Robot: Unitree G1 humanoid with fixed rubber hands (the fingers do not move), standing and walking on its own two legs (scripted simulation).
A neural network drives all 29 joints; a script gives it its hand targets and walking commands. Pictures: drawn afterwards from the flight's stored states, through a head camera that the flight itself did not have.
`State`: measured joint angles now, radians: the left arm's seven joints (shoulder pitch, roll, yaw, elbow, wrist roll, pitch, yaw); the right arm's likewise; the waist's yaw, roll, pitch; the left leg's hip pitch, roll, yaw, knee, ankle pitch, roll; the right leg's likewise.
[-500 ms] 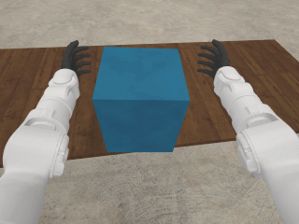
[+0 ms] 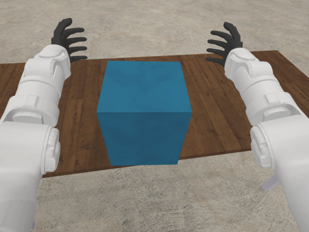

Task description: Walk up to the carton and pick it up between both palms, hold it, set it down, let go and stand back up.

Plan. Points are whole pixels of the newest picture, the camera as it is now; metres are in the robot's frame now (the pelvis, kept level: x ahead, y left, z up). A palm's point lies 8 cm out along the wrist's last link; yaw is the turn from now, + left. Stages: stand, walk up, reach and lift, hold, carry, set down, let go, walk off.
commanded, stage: set down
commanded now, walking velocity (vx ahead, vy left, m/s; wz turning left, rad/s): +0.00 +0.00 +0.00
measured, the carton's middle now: (144, 115) +0.44 +0.04 +0.04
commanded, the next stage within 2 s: none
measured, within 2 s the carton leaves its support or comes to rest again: neither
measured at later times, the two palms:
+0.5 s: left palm (60, 98) +0.39 +0.24 +0.16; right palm (223, 99) +0.41 -0.16 +0.15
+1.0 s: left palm (62, 136) +0.33 +0.23 +0.10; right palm (224, 133) +0.34 -0.17 +0.10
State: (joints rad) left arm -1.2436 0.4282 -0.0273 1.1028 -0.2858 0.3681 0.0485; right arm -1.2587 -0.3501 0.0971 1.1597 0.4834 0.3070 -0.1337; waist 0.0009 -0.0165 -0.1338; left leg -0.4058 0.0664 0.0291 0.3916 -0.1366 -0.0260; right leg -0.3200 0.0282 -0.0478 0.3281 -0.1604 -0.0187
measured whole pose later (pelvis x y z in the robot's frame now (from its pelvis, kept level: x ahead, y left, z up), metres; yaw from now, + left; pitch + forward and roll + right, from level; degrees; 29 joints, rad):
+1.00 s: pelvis -0.01 +0.00 +0.00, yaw -1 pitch -3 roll +0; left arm -0.35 0.24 0.15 0.25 -0.14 0.42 0.01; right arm -0.38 -0.17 0.00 0.41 0.28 0.19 -0.15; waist 0.03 -0.03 0.04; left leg -0.17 0.05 0.04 0.36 -0.15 -0.02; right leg -0.11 0.01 -0.02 0.35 -0.19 -0.01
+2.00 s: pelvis +0.03 +0.01 +0.00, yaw -1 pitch -3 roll +0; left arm 0.24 0.22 0.02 0.26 -0.10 0.04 -0.01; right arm 0.24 -0.15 0.02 0.35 0.13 -0.12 -0.05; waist 0.05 -0.02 0.03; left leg -0.07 0.03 0.05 0.32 -0.19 -0.02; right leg -0.01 0.01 0.00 0.29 -0.22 0.00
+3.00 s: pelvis +0.02 +0.00 +0.00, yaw -2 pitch -4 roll +0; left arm 0.16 0.20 0.01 0.54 0.01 0.11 0.00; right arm 0.15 -0.20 -0.02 0.76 -0.01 -0.21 0.02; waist 0.00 -0.01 0.07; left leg -0.09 0.04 0.05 0.37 -0.21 -0.03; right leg -0.04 0.01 0.00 0.37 -0.25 -0.01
